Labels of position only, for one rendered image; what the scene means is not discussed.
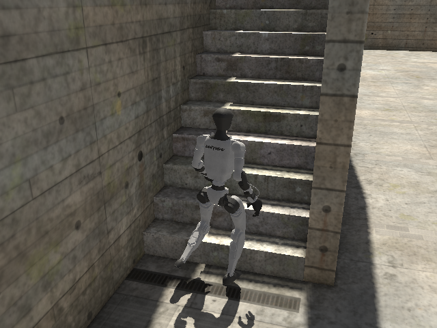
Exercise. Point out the stairs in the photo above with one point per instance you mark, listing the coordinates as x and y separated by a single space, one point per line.
262 60

